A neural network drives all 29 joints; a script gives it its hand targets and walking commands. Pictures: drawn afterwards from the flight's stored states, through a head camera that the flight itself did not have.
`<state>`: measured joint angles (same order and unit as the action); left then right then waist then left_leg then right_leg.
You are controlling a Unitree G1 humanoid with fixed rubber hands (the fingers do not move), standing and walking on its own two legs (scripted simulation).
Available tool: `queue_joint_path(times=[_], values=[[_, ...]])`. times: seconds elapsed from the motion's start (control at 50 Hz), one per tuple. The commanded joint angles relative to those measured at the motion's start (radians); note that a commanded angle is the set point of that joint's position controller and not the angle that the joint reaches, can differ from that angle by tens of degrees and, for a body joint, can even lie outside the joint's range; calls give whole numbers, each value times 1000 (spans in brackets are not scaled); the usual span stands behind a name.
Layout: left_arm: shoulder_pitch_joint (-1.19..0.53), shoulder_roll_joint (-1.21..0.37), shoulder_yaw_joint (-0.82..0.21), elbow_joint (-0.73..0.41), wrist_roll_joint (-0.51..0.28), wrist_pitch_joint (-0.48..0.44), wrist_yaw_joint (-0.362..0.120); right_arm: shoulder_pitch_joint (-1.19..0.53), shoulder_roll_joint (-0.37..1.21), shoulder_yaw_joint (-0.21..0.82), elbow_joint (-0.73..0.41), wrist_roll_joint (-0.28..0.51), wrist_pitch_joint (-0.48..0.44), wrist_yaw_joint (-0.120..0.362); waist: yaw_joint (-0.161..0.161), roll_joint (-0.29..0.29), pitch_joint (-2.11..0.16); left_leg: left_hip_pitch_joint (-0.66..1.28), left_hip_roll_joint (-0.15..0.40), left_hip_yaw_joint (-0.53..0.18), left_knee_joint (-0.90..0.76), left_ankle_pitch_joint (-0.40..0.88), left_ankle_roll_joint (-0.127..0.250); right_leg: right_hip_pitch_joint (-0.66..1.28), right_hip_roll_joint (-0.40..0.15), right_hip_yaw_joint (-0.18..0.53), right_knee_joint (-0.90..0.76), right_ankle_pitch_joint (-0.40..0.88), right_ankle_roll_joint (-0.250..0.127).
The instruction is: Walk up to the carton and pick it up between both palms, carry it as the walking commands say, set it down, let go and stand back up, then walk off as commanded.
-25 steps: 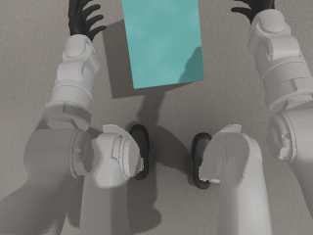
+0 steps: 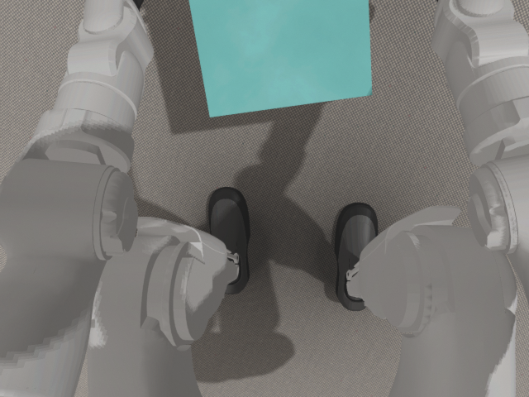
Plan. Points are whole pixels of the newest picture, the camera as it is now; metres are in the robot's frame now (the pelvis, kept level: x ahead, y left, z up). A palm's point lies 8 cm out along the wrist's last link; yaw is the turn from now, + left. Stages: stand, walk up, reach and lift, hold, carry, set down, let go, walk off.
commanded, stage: reach and lift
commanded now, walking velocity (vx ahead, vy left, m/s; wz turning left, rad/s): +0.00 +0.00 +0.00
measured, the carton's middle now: (278, 6) +0.54 +0.01 -0.26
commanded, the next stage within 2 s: none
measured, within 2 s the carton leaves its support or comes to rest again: leaves its support in 1.20 s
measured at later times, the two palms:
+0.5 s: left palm out of the picture +0.54 +0.16 -0.18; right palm out of the picture +0.55 -0.15 -0.18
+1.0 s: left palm out of the picture +0.54 +0.15 -0.18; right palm out of the picture +0.55 -0.13 -0.19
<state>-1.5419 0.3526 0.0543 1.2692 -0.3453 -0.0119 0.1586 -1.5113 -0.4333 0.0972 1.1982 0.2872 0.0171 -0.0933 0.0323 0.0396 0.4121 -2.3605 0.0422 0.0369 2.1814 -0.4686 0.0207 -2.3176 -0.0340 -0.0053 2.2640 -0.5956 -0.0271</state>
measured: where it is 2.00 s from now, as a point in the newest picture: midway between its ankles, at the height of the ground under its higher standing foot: (289, 264)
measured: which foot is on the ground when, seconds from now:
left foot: down 0.00-1.00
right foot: down 0.00-1.00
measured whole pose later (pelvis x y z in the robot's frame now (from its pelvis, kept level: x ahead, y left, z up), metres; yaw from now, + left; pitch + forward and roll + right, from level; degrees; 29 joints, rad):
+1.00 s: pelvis +0.00 +0.00 +0.01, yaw -1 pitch +36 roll +1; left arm -1.56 0.27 0.11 1.30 -0.26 -0.03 0.18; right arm -1.61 -0.30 0.03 1.29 0.15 0.03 -0.09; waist 0.03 0.05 0.42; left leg -2.32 0.01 0.03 2.17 -0.48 0.00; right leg -2.29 -0.01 0.01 2.25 -0.59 -0.02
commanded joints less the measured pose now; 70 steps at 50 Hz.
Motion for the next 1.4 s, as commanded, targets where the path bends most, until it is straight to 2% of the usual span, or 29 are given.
queue_joint_path(times=[0.0,0.22,0.38,0.56,0.7,0.8,0.86,0.92,0.98,1.06,1.22,1.38], values=[[-97,19,-1,-77,-13,-23,4,-258,-62,7,-105,16,-19,0,3,-131,-1300,730,-62,-28,-84,349,-47,599,35,51,-205,341,50],[-118,15,27,-61,25,-26,6,-256,-56,-31,-70,-34,-13,4,2,-105,-1159,673,-65,-33,-101,285,-51,511,42,53,-228,273,39],[-144,-20,8,-58,25,-31,8,-280,-25,-24,-49,-38,-19,5,-6,-89,-1154,687,-72,-35,-115,269,-51,514,50,54,-240,262,35],[-150,-60,15,-49,53,-42,20,-307,24,-13,-68,-52,-29,-6,-1,-103,-1177,702,-88,-34,-121,282,-48,541,63,55,-247,278,40],[-180,-152,-23,-57,42,-51,8,-315,105,0,-65,-69,-41,-9,-32,-97,-1171,690,-102,-35,-125,284,-48,554,74,52,-256,297,40],[-252,-332,-71,-88,45,-55,-30,-385,298,47,-79,-59,-48,31,-22,-81,-1160,693,-119,-34,-124,283,-45,537,89,46,-250,297,35],[-351,-553,-103,-118,60,-40,-90,-468,520,72,-91,-74,-37,88,-20,-79,-1131,672,-135,-30,-115,258,-46,515,101,39,-236,275,32],[-418,-746,-105,-139,93,-7,-160,-501,711,60,-87,-124,-12,151,-34,-93,-1075,636,-154,-23,-95,228,-46,484,110,23,-218,246,29],[-434,-879,-80,-172,130,29,-218,-486,840,31,-101,-168,15,205,-42,-97,-1035,608,-166,-12,-79,213,-40,466,121,8,-207,235,17],[-410,-988,-47,-197,152,66,-265,-457,937,10,-137,-195,46,258,-46,-99,-1008,583,-171,-8,-64,216,-33,433,126,2,-195,240,2],[-303,-1085,-5,-202,179,102,-302,-398,1035,12,-200,-191,73,303,-12,-108,-989,542,-171,4,-52,264,-23,436,134,10,-181,306,-5],[-249,-1150,12,-242,192,124,-306,-467,1079,66,-334,-150,74,297,29,-134,-1139,577,-172,12,-53,338,-17,522,145,9,-177,395,6]])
